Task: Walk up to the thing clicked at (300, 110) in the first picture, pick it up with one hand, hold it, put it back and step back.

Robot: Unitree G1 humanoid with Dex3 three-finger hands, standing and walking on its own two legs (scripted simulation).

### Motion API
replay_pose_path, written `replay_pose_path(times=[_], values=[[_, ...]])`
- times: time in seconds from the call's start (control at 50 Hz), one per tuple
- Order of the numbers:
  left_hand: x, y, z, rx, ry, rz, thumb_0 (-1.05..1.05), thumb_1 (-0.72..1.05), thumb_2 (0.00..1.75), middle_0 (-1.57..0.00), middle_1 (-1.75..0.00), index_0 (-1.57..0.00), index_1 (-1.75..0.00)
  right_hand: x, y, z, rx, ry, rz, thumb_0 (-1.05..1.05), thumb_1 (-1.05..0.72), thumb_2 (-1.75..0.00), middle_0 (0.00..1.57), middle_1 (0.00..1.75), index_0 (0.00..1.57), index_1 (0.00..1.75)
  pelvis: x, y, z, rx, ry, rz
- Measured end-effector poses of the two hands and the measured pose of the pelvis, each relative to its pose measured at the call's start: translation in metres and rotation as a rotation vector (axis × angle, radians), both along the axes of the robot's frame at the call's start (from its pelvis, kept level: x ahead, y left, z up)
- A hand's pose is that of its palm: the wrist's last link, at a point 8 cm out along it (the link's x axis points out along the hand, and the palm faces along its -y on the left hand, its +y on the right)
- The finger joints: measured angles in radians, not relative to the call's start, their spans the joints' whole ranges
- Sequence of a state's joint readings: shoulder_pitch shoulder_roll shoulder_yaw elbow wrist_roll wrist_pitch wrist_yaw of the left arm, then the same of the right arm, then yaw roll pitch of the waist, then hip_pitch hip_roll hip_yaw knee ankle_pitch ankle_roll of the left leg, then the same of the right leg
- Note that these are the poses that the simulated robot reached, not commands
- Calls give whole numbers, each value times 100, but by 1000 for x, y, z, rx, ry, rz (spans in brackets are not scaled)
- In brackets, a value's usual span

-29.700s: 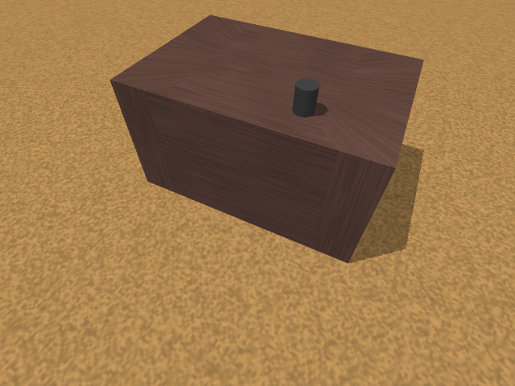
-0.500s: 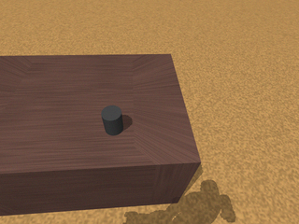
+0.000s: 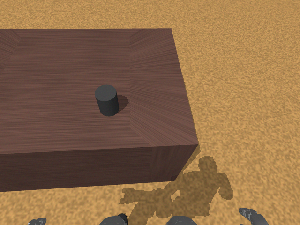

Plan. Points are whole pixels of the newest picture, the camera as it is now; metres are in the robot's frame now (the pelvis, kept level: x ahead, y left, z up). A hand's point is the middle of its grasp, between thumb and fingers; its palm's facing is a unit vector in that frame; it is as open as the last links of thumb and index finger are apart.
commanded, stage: step back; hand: left
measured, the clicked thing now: (107, 101) +0.55 +0.15 -0.12
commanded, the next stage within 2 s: none
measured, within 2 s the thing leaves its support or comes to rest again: neither
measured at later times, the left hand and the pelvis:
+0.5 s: hand out of the picture +0.01 +0.22 -0.15, palm faces +0.07 -0.90 -0.42, open 7.4 cm; pelvis -0.09 -0.05 -0.01, yaw +5 degrees
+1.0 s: hand out of the picture -0.18 +0.26 -0.16, palm faces -0.04 -0.90 -0.44, open 7.4 cm; pelvis -0.24 -0.03 -0.02, yaw -2 degrees
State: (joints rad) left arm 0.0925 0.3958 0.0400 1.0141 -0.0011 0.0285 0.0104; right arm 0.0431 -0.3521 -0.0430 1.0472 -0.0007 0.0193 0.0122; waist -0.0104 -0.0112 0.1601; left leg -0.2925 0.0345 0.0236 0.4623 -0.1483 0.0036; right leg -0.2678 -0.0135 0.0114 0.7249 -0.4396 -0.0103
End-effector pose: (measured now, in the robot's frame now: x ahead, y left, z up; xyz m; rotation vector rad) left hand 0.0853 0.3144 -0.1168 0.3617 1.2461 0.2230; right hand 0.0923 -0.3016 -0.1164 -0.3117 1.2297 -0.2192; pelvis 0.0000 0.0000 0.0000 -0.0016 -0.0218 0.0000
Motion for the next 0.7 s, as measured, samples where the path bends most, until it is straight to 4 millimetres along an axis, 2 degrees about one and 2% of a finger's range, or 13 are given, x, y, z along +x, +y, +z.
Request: replay_pose_path(times=[0.08,0.14,0.2,0.28,0.4,0.5,0.62,0.7], values=[[-16,-10,4,35,-4,5,0,91,90,-20,-30,-21,-30,0,-23,-10,-11,-25,24,1,-90,-90,20,30,21,30,-16,-17,-8,6,14,-8],[-38,-22,4,74,-1,7,0,91,90,-20,-30,-21,-30,3,-42,-26,-3,-56,20,1,-90,-90,20,30,20,30,-28,-31,-20,12,7,-22],[-64,-37,9,78,41,4,0,91,90,-20,-30,-21,-30,-2,-49,-32,9,-64,14,1,-90,-90,20,30,20,30,-39,-37,-17,7,-6,-9],[-82,-48,20,75,59,14,1,90,90,-20,-30,-21,-30,-24,-47,-29,40,-25,23,0,-90,-90,20,30,20,30,-48,-44,-7,34,17,-8],[-76,-55,20,73,-59,34,1,90,90,-20,-31,-21,-30,-68,-49,-31,12,88,87,0,-90,-90,20,30,20,30,-67,-50,-7,23,31,43],[-87,-54,10,44,-136,46,0,90,90,-20,-31,-21,-30,-85,-46,-29,-17,99,135,1,-90,-90,20,30,20,30,-91,-47,-13,15,7,82],[-121,-34,-13,-1,-148,49,0,90,90,-20,-31,-21,-30,-95,-33,-15,-56,4,155,1,-90,-90,20,30,20,30,-124,-29,-24,15,-26,104],[-144,-20,-13,-3,-132,63,1,90,90,-20,-31,-21,-30,-113,-24,0,-65,-48,148,1,-90,-90,20,30,20,30,-144,-19,-20,-8,-37,85]])
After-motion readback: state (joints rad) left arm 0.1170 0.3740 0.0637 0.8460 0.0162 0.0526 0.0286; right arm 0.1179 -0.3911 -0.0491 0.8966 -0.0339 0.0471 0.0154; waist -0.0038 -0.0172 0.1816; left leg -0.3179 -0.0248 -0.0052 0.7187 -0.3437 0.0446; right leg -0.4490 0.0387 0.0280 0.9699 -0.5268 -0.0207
